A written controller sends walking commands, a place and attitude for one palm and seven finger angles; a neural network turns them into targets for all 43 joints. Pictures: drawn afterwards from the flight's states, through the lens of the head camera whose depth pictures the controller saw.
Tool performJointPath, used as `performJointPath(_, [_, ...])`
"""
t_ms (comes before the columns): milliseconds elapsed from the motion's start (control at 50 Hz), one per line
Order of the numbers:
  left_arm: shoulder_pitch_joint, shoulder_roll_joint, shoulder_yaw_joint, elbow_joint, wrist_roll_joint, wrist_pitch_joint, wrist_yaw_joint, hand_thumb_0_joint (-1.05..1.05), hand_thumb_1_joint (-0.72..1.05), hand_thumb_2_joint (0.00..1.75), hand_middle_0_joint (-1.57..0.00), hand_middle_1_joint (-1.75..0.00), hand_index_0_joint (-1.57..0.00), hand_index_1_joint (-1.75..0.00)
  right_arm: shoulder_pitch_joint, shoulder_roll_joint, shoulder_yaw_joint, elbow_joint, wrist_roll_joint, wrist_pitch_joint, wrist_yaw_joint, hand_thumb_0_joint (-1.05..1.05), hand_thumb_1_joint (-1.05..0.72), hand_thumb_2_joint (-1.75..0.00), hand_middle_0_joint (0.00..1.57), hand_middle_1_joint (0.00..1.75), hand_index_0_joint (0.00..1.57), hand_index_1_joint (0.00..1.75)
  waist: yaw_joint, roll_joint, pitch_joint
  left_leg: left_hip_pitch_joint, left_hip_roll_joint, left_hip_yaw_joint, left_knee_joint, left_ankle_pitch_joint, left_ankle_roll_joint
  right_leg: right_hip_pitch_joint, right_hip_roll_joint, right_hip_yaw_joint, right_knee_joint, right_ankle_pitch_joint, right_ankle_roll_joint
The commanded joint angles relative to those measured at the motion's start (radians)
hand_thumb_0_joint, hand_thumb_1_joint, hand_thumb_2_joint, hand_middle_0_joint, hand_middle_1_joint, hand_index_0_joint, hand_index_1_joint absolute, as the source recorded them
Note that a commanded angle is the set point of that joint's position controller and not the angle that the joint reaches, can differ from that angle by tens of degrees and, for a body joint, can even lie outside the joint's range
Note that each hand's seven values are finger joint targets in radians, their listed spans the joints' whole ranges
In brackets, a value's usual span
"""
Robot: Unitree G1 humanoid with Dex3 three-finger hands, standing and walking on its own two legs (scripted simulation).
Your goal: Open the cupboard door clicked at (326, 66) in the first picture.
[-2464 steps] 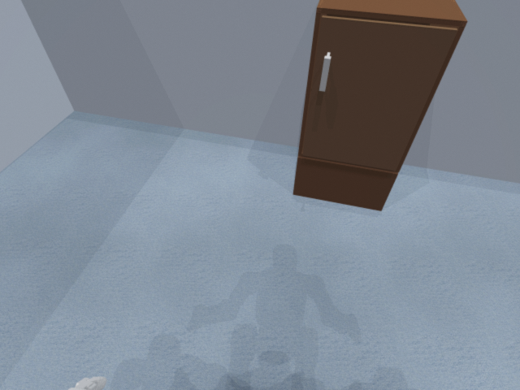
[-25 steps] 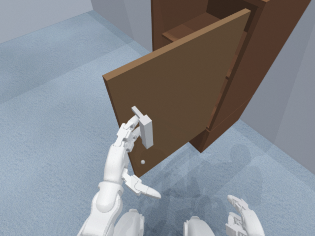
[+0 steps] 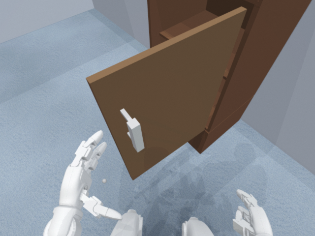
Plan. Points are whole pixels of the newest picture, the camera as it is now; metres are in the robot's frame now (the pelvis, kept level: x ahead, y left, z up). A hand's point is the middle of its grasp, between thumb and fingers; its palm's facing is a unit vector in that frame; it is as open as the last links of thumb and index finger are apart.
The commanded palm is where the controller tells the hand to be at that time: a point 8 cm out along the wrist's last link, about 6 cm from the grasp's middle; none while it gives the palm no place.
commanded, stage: slide the hand sideways off the handle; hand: left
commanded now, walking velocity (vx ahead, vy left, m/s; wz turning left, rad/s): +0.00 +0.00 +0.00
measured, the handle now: (131, 130) +0.36 +0.09 +0.05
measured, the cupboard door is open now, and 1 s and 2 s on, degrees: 86 86 86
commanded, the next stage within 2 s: draw the hand back to the body in 0.04 s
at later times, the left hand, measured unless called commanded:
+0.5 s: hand (70, 185) +0.21 +0.18 +0.11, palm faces -0.05 -1.00 -0.06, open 16.3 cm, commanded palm +0.19 +0.24 +0.12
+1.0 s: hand (5, 163) +0.22 +0.25 +0.18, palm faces +0.27 -0.88 -0.39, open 13.2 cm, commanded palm +0.18 +0.30 +0.21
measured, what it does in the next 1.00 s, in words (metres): rises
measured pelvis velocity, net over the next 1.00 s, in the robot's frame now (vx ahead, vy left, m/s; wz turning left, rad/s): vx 0.03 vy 0.04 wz -0.01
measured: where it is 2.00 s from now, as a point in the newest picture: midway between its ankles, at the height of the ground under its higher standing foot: outside the picture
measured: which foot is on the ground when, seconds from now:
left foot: down 0.00-1.00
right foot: down 0.00-1.00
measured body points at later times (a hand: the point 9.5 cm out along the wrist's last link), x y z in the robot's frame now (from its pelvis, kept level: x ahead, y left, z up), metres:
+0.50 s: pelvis +0.00 +0.03 +0.03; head +0.03 +0.02 +0.48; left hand +0.21 +0.23 +0.11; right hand +0.18 -0.20 -0.05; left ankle +0.03 +0.14 -0.64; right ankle +0.00 -0.10 -0.64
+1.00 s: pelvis +0.03 +0.04 +0.08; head +0.02 +0.02 +0.53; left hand +0.20 +0.30 +0.21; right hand +0.20 -0.18 +0.00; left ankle +0.03 +0.14 -0.64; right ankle +0.00 -0.10 -0.64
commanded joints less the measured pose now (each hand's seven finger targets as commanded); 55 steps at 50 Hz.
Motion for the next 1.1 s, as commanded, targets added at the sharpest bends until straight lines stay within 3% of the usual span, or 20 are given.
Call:
performJointPath(0, [-0.020,0.084,0.052,-0.251,-0.036,-0.092,-0.052,0.00,-0.50,0.30,-0.15,-0.30,-0.15,-0.30,-0.032,-0.099,-0.037,-0.155,0.005,-0.065,-0.010,0.00,-0.90,-0.90,0.20,0.30,0.20,0.30,-0.025,-0.091,-0.263,0.098,-0.053,0.027,-0.067,0.258,0.053,0.232,-0.004,0.109,-0.208,0.470,0.033])
performJointPath(120, [-0.062,0.084,0.028,-0.255,-0.052,-0.085,-0.101,0.00,-0.50,0.30,-0.15,-0.30,-0.15,-0.30,-0.034,-0.112,-0.037,-0.151,0.006,-0.092,-0.021,0.00,-0.90,-0.90,0.20,0.30,0.20,0.30,-0.047,-0.080,-0.216,0.070,-0.048,0.021,-0.038,0.186,0.055,0.127,0.000,0.105,-0.211,0.299,0.029])
performJointPath(200, [-0.018,0.197,0.132,-0.442,-0.062,-0.045,-0.064,0.00,-0.50,0.30,-0.15,-0.30,-0.15,-0.30,-0.031,-0.112,-0.038,-0.193,0.016,-0.093,-0.032,0.00,-0.90,-0.90,0.20,0.30,0.20,0.30,0.013,0.007,-0.330,0.189,-0.052,0.022,-0.114,0.246,0.060,0.218,0.019,0.076,-0.217,0.312,0.009])
performJointPath(220, [0.014,0.176,0.121,-0.472,-0.067,-0.027,-0.054,0.00,-0.50,0.30,-0.15,-0.30,-0.15,-0.30,-0.032,-0.102,-0.035,-0.202,0.020,-0.092,-0.032,0.00,-0.90,-0.90,0.20,0.30,0.20,0.30,0.018,0.028,-0.341,0.229,-0.054,0.024,-0.139,0.260,0.059,0.233,0.020,0.064,-0.224,0.334,0.009])
performJointPath(280, [0.077,0.152,0.109,-0.507,-0.067,0.037,-0.024,0.00,-0.50,0.30,-0.15,-0.30,-0.15,-0.30,-0.023,-0.097,-0.028,-0.215,0.034,-0.083,-0.034,0.00,-0.90,-0.90,0.20,0.30,0.20,0.30,0.006,0.026,-0.273,0.287,-0.051,0.017,-0.206,0.273,0.057,0.249,0.032,0.018,-0.256,0.353,0.013])
performJointPath(320, [0.129,0.108,0.068,-0.459,-0.059,0.084,-0.018,0.00,-0.50,0.30,-0.15,-0.30,-0.15,-0.30,-0.019,-0.095,-0.023,-0.220,0.037,-0.078,-0.035,0.00,-0.90,-0.90,0.20,0.30,0.20,0.30,-0.013,-0.025,-0.201,0.286,-0.046,0.010,-0.239,0.239,0.057,0.243,0.037,0.000,-0.291,0.317,0.021])
performJointPath(380, [0.104,0.104,0.054,-0.422,-0.054,0.131,-0.027,0.00,-0.50,0.30,-0.15,-0.30,-0.15,-0.30,-0.016,-0.110,-0.014,-0.220,0.038,-0.079,-0.041,0.00,-0.90,-0.90,0.20,0.30,0.20,0.30,-0.041,-0.060,-0.094,0.279,-0.042,-0.002,-0.278,0.150,0.058,0.215,0.038,-0.008,-0.344,0.216,0.027])
performJointPath(400, [0.111,0.125,0.072,-0.405,-0.055,0.140,-0.031,0.00,-0.50,0.30,-0.15,-0.30,-0.15,-0.30,-0.018,-0.114,-0.012,-0.220,0.038,-0.080,-0.044,0.00,-0.90,-0.90,0.20,0.30,0.20,0.30,-0.038,-0.076,-0.069,0.274,-0.042,-0.006,-0.290,0.140,0.058,0.228,0.038,-0.004,-0.359,0.196,0.024])
performJointPath(540, [0.096,0.202,0.149,-0.590,-0.083,0.109,-0.042,0.00,-0.47,0.32,-0.15,-0.30,-0.15,-0.30,-0.012,-0.106,0.005,-0.240,0.038,-0.116,-0.048,0.00,-0.90,-0.90,0.20,0.30,0.20,0.30,0.000,0.056,-0.113,0.407,-0.038,-0.014,-0.372,0.189,0.049,0.304,0.041,-0.021,-0.379,0.239,0.010])
performJointPath(560, [0.111,0.214,0.171,-0.597,-0.089,0.106,-0.040,0.00,-0.43,0.33,-0.15,-0.30,-0.15,-0.30,-0.008,-0.104,0.006,-0.236,0.040,-0.120,-0.048,0.00,-0.90,-0.90,0.20,0.30,0.20,0.30,0.005,0.052,-0.115,0.417,-0.035,-0.016,-0.380,0.198,0.048,0.315,0.044,-0.025,-0.380,0.248,0.009])
performJointPath(620, [0.129,0.207,0.177,-0.586,-0.097,0.125,-0.047,0.00,-0.32,0.37,-0.16,-0.30,-0.16,-0.30,-0.014,-0.104,0.012,-0.225,0.045,-0.129,-0.046,0.00,-0.90,-0.90,0.20,0.30,0.20,0.30,0.001,0.072,-0.073,0.429,-0.032,-0.019,-0.403,0.206,0.045,0.331,0.047,-0.029,-0.401,0.260,0.011])
performJointPath(640, [0.144,0.334,0.195,-0.598,0.047,0.205,0.081,0.00,-0.29,0.39,-0.16,-0.30,-0.16,-0.30,-0.023,-0.101,0.016,-0.228,0.040,-0.105,-0.072,0.00,-0.90,-0.90,0.20,0.30,0.20,0.30,0.048,0.080,-0.089,0.460,-0.023,-0.007,-0.469,0.192,0.051,0.370,0.017,0.029,-0.466,0.256,-0.001])
performJointPath(660, [0.164,0.242,0.145,-0.610,0.062,0.252,0.138,0.00,-0.26,0.40,-0.16,-0.30,-0.16,-0.30,-0.019,-0.084,0.026,-0.237,0.037,-0.096,-0.082,0.00,-0.90,-0.90,0.20,0.30,0.20,0.30,0.018,0.081,-0.028,0.476,-0.026,-0.003,-0.486,0.176,0.052,0.356,0.015,0.021,-0.496,0.242,0.004])
performJointPath(680, [0.176,0.211,0.125,-0.597,0.070,0.280,0.164,0.00,-0.22,0.42,-0.16,-0.30,-0.16,-0.30,-0.012,-0.086,0.024,-0.230,0.036,-0.091,-0.085,0.00,-0.90,-0.90,0.20,0.30,0.20,0.30,0.006,0.038,0.016,0.468,-0.022,-0.009,-0.495,0.162,0.051,0.350,0.013,0.013,-0.510,0.231,0.009])
performJointPath(740, [0.180,0.227,0.134,-0.621,0.108,0.325,0.218,0.00,-0.12,0.47,-0.16,-0.30,-0.16,-0.30,-0.018,-0.095,0.027,-0.210,0.032,-0.081,-0.087,0.00,-0.90,-0.90,0.20,0.30,0.20,0.30,0.011,0.040,0.009,0.528,-0.016,-0.007,-0.525,0.221,0.055,0.418,0.012,0.006,-0.543,0.274,0.010])
performJointPath(800, [0.162,0.282,0.182,-0.635,0.124,0.344,0.252,0.00,-0.01,0.51,-0.17,-0.30,-0.17,-0.30,-0.038,-0.102,0.030,-0.193,0.022,-0.089,-0.096,0.00,-0.90,-0.90,0.20,0.30,0.20,0.30,0.019,-0.013,0.002,0.577,-0.016,-0.001,-0.562,0.268,0.059,0.496,0.010,0.005,-0.585,0.319,0.011])
performJointPath(840, [0.151,0.296,0.203,-0.671,0.129,0.347,0.265,0.00,0.06,0.54,-0.17,-0.30,-0.17,-0.30,-0.040,-0.100,0.033,-0.182,0.021,-0.100,-0.099,0.00,-0.90,-0.90,0.20,0.30,0.20,0.30,0.021,0.000,-0.017,0.622,-0.017,0.007,-0.584,0.312,0.059,0.537,0.006,0.005,-0.602,0.359,0.013])
performJointPath(900, [0.146,0.329,0.251,-0.671,0.130,0.354,0.278,0.00,0.17,0.58,-0.17,-0.30,-0.17,-0.30,-0.058,-0.100,0.037,-0.155,0.020,-0.111,-0.102,0.00,-0.90,-0.90,0.20,0.30,0.20,0.30,0.032,0.019,0.014,0.660,-0.019,0.015,-0.621,0.346,0.057,0.588,0.005,0.006,-0.649,0.389,0.013])
performJointPath(980, [0.149,0.319,0.274,-0.678,0.128,0.352,0.278,0.00,0.31,0.64,-0.18,-0.30,-0.18,-0.30,-0.063,-0.094,0.038,-0.121,0.018,-0.128,-0.096,0.00,-0.90,-0.90,0.20,0.30,0.20,0.30,0.035,0.040,0.036,0.728,-0.015,0.018,-0.663,0.447,0.054,0.639,0.006,0.001,-0.686,0.460,0.016])
performJointPath(1080, [0.146,0.328,0.319,-0.669,0.122,0.349,0.269,0.00,0.48,0.72,-0.19,-0.30,-0.19,-0.30,-0.086,-0.097,0.030,-0.089,0.014,-0.135,-0.086,0.00,-0.90,-0.90,0.20,0.30,0.20,0.30,0.042,0.015,0.053,0.786,-0.011,0.032,-0.710,0.520,0.053,0.706,0.005,0.001,-0.738,0.529,0.022])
